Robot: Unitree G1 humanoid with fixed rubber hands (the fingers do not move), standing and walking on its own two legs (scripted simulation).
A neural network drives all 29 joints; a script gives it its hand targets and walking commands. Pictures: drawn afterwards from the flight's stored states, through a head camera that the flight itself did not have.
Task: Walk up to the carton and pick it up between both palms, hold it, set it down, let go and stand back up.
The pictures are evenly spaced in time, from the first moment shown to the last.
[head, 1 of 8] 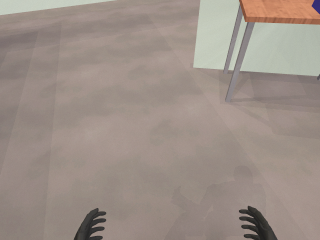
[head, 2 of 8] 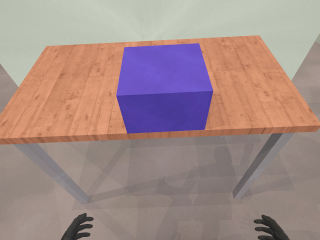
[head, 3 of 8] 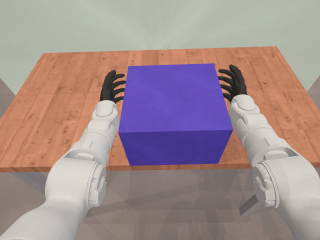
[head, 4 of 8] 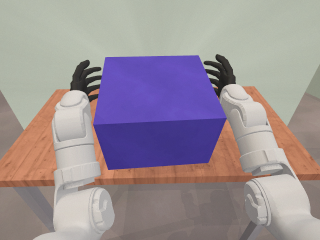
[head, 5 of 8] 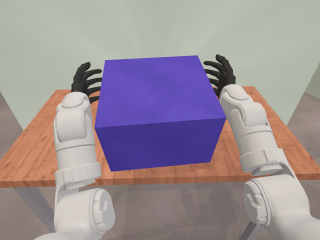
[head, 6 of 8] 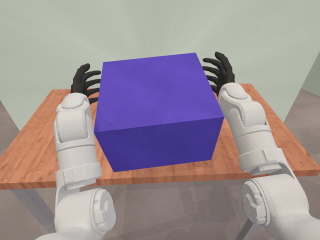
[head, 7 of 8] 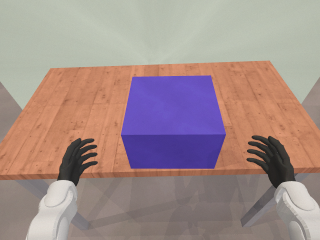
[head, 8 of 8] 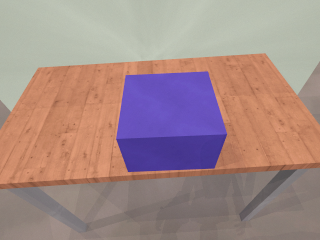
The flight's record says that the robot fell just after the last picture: no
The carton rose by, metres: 0.15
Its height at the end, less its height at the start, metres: +0.00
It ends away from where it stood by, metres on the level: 0.01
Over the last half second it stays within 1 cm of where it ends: yes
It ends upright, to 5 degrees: yes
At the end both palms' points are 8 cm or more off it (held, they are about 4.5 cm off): yes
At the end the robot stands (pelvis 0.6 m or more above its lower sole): yes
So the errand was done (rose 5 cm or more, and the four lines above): yes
